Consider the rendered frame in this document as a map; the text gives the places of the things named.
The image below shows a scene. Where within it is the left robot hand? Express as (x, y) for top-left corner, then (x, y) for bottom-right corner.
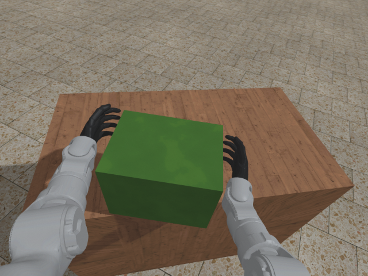
(80, 104), (121, 143)

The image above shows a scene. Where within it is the robot left upper arm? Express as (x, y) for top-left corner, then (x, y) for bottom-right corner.
(0, 204), (89, 276)

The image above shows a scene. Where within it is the carton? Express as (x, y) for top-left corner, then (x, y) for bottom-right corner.
(95, 110), (223, 228)

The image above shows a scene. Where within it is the right robot hand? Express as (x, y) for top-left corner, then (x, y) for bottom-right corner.
(223, 135), (248, 180)

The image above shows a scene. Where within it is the robot right upper arm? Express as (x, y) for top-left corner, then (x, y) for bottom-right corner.
(244, 254), (310, 276)

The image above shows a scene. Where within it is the left robot forearm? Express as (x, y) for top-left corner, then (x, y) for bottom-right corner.
(9, 136), (97, 259)

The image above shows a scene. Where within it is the pedestal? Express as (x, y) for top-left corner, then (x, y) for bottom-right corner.
(22, 87), (355, 276)

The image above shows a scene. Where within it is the right robot forearm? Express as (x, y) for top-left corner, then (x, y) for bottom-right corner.
(221, 177), (296, 270)

